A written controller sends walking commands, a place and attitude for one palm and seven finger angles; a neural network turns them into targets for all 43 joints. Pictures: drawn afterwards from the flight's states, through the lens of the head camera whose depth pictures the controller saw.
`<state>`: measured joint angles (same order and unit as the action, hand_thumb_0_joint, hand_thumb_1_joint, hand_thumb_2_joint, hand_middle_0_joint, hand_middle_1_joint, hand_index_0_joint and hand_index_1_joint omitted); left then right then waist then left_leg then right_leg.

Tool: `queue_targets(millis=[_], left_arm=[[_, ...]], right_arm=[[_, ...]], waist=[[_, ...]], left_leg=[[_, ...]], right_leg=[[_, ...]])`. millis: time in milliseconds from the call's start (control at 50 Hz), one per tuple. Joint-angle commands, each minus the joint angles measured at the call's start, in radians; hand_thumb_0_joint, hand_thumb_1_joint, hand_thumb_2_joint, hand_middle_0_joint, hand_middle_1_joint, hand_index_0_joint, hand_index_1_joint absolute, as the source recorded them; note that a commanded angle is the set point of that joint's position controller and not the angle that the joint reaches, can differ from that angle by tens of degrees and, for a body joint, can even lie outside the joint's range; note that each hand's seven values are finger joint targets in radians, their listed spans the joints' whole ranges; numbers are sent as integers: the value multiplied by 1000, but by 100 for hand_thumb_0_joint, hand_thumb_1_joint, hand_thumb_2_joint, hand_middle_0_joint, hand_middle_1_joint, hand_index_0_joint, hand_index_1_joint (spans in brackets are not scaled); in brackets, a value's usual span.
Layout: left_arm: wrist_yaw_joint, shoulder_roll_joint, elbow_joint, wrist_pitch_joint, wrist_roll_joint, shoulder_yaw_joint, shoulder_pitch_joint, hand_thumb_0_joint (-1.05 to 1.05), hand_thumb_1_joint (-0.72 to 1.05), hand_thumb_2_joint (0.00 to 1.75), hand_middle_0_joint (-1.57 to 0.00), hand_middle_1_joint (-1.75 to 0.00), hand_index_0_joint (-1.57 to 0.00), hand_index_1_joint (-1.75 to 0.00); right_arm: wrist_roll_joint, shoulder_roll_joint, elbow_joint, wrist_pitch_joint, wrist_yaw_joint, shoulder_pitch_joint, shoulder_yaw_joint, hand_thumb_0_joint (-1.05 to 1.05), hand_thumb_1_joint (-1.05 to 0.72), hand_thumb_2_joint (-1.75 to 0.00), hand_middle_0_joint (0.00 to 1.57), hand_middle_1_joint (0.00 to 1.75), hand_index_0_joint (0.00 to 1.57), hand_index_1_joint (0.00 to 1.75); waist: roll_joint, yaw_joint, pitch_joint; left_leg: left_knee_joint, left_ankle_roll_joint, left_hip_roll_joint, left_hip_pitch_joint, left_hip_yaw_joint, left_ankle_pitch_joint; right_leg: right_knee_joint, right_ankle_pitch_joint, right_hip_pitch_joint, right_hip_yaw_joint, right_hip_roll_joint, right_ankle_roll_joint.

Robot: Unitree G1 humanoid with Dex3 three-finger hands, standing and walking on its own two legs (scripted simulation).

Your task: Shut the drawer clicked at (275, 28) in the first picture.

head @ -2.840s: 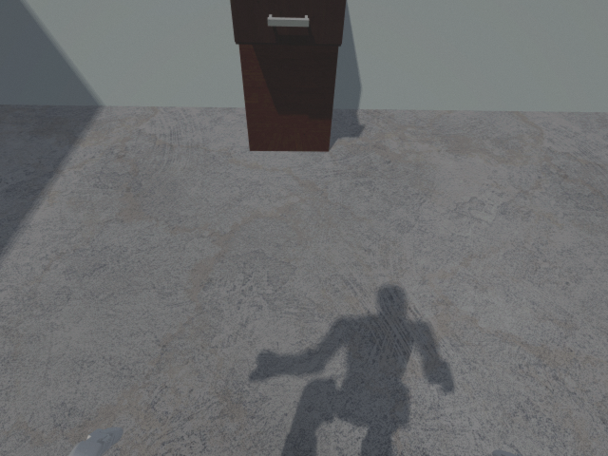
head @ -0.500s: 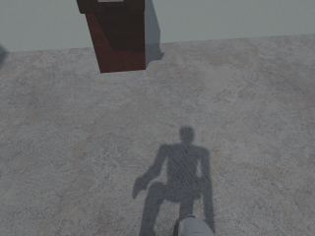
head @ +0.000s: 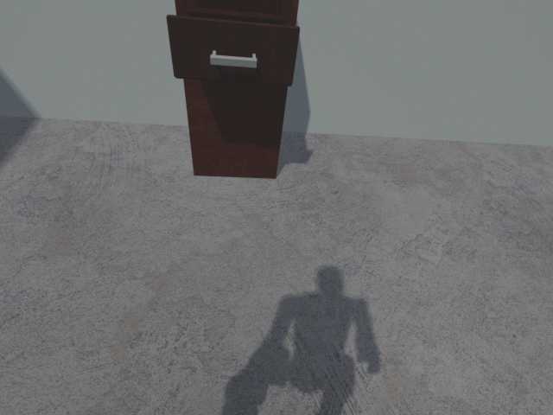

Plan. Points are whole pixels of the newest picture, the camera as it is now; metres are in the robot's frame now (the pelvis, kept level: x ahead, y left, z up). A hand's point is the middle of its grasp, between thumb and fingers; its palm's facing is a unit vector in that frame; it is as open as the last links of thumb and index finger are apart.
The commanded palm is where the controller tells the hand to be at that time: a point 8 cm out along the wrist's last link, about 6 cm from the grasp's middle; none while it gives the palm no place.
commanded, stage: walk to a spot facing it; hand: left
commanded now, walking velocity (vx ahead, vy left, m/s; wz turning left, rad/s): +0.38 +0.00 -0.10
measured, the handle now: (234, 58) +1.07 +0.22 +0.02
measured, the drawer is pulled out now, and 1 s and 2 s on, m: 0.29 0.29 0.29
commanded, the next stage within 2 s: take the last steps up to it in 0.88 s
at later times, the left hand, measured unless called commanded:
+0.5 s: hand (217, 306) +0.35 +0.13 -0.16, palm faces -0.15 -0.97 -0.20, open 7.4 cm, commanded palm none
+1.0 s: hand (219, 308) +0.35 +0.13 -0.18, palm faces +0.12 -0.98 -0.13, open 7.3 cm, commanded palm none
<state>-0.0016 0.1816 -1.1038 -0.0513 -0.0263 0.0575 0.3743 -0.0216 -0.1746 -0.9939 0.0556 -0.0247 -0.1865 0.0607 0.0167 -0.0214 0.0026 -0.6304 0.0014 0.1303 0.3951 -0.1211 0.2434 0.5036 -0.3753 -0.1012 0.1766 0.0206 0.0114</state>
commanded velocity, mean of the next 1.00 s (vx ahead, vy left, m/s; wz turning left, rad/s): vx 0.32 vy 0.00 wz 0.06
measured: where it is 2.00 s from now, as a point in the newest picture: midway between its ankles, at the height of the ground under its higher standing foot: (275, 301)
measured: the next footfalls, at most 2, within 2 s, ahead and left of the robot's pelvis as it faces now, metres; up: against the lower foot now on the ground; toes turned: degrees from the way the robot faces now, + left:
right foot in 0.50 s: +0.35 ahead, -0.15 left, +0.00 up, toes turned -15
left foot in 1.00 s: +0.57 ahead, +0.08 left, +0.00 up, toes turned +10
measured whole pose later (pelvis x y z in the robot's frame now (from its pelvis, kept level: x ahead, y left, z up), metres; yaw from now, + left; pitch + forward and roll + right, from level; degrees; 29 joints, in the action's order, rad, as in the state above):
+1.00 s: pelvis +0.42 -0.02 +0.00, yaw +1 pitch -2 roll -3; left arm -0.01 0.14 -1.13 -0.07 -0.02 0.04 0.42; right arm -0.03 -0.19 -1.00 0.03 -0.03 -0.15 0.05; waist 0.00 -0.04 -0.05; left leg -0.61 -0.04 0.10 0.42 -0.13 0.15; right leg 0.47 -0.42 0.01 0.28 0.06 0.04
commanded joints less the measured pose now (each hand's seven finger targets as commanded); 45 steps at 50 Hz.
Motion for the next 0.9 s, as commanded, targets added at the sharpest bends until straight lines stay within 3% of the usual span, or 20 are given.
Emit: queue_targets(millis=[0, 20, 60, 100, 140, 260, 320, 380, 420, 440, 460, 480, 500, 520, 540, 580, 640, 760, 820, 880], left_arm=[[11, 51, 124, -19, 5, 6, -59, 0, 90, 90, -20, -30, -20, -30], [8, 74, 117, -18, 0, 13, -97, 0, 90, 90, -20, -30, -20, -30], [20, 59, 91, -15, -1, 19, -109, 0, 90, 90, -20, -30, -20, -30], [24, 25, 70, 4, -5, 14, -67, 0, 90, 90, -20, -30, -20, -30], [23, 9, 61, 21, -7, 15, -53, 0, 90, 90, -20, -30, -20, -30], [34, 3, 115, 38, -5, 10, -184, 0, 90, 90, -20, -30, -20, -30], [34, -1, 139, 33, 0, 6, -274, 0, 90, 90, -20, -30, -20, -30], [32, 6, 147, 22, 1, 8, -299, 0, 90, 90, -20, -30, -20, -30], [28, 31, 123, 11, -3, 15, -207, 0, 90, 90, -20, -30, -20, -30], [25, 53, 83, 3, -6, 23, -87, 0, 90, 90, -20, -30, -20, -30], [18, 108, 35, -9, -13, 41, 61, 0, 90, 90, -20, -30, -20, -30], [3, 232, 11, -18, -14, 74, 185, 0, 90, 90, -20, -30, -20, -30], [0, 284, -1, -15, 11, 77, 215, 0, 90, 90, -20, -30, -20, -30], [-4, 254, 16, -8, 15, 74, 131, 0, 90, 90, -20, -30, -20, -30], [-7, 191, 37, -10, 15, 59, 44, 0, 90, 90, -20, -30, -20, -30], [-7, 101, 61, -20, 11, 22, -63, 0, 90, 90, -20, -30, -20, -30], [-11, 65, 55, -32, 2, 7, -79, 0, 90, 90, -20, -30, -20, -30], [-13, 78, 44, -47, 2, 7, -25, 0, 90, 90, -20, -30, -20, -30], [-16, 91, 26, -47, 1, 3, 20, 0, 90, 90, -20, -30, -20, -30], [-18, 110, 10, -39, -3, 5, 56, 0, 90, 90, -20, -30, -20, -30]], right_arm=[[-16, -241, -79, 14, 30, -427, 51, 0, -90, -90, 20, 30, 20, 30], [-13, -201, -83, 14, 42, -386, 38, 0, -90, -90, 20, 30, 20, 30], [-8, -127, -47, 28, 47, -263, 15, 0, -90, -90, 20, 30, 20, 30], [-5, -96, -45, 41, 49, -210, 4, 0, -90, -90, 20, 30, 20, 30], [0, -65, -60, 47, 53, -217, 7, 0, -90, -90, 20, 30, 20, 30], [4, -74, -110, 46, 52, -273, 1, 0, -90, -90, 20, 30, 20, 30], [-4, -83, -133, 37, 49, -317, 5, 0, -90, -90, 20, 30, 20, 30], [-10, -93, -151, 31, 47, -333, 6, 0, -90, -90, 20, 30, 20, 30], [-7, -107, -154, 25, 48, -320, 8, 0, -90, -90, 20, 30, 20, 30], [-4, -108, -155, 24, 45, -310, 8, 0, -90, -90, 20, 30, 20, 30], [4, -98, -148, 26, 38, -295, 6, 0, -90, -90, 20, 30, 20, 30], [17, -28, -119, 30, 32, -328, -6, 0, -90, -90, 20, 30, 20, 30], [20, -40, -80, 25, 32, -277, -11, 0, -90, -90, 20, 30, 20, 30], [19, -39, -79, 20, 35, -235, 3, 0, -90, -90, 20, 30, 20, 30], [15, -26, -75, 15, 30, -180, 8, 0, -90, -90, 20, 30, 20, 30], [3, -5, -84, -3, 30, -186, 2, 0, -90, -90, 20, 30, 20, 30], [-3, 23, -107, -34, 23, -258, 3, 0, -90, -90, 20, 30, 20, 30], [-2, 5, -17, -37, 0, -78, 5, 0, -90, -90, 20, 30, 20, 30], [-1, 3, 25, -26, -10, 28, -5, 0, -90, -90, 20, 30, 20, 30], [-1, -6, 41, -19, -13, 58, -8, 0, -90, -90, 20, 30, 20, 30]], waist=[[-407, 155, 16], [-292, 146, 1], [-119, 89, -41], [-87, 41, -46], [-89, 24, -50], [-124, 32, -124], [-130, 68, -149], [-131, 67, -150], [-117, 19, -97], [-82, -38, -26], [-20, -106, 58], [246, -135, 194], [257, -122, 214], [145, -99, 115], [114, -74, 30], [48, 2, -60], [84, 61, -76], [63, 36, -127], [63, 4, -137], [69, -8, -131]], left_leg=[[416, -163, 346, -520, 577, 158], [414, -166, 330, -494, 531, 99], [405, -143, 284, -380, 357, -52], [416, -111, 223, -316, 201, -156], [433, -107, 188, -302, 113, -210], [481, -129, 174, -343, 17, -225], [460, -128, 179, -359, -9, -251], [411, -122, 196, -379, -20, -324], [264, -107, 185, -379, -50, -512], [113, -84, 152, -349, -78, -576], [-109, -49, 110, -203, -104, -493], [-453, -5, -13, 71, -132, 50], [-680, -5, -78, 208, 3, 330], [-763, -20, -26, 244, 80, 260], [-767, -20, 12, 246, 94, 153], [-685, -11, 53, 173, 114, 47], [-587, 8, 45, 129, 94, -14], [-321, 26, 51, 229, 69, -103], [-147, 13, 29, 203, 37, -97], [-63, -17, -9, 144, 5, -53]], right_leg=[[614, -203, -597, -73, -18, -36], [731, -129, -630, -143, 35, -42], [777, 19, -619, -168, 97, -33], [743, 100, -552, -166, 107, -13], [703, 152, -543, -157, 110, 0], [420, 236, -582, -108, 129, 17], [243, 218, -516, -62, 104, 1], [157, 202, -441, -45, 73, -26], [97, 161, -277, -7, 22, -52], [41, 194, -114, 12, -11, -64], [27, 208, 124, -63, 47, -94], [-64, 179, 366, -462, 333, -185], [-205, 218, 378, -696, 445, -248], [-239, 85, 268, -633, 441, -251], [-263, 82, 118, -542, 398, -199], [-298, 105, -112, -363, 333, -146], [-335, 146, -202, -189, 269, -118], [-365, 205, -110, -107, 276, -144], [-326, 330, -31, -77, 287, -138], [-274, 446, 40, -59, 300, -127]])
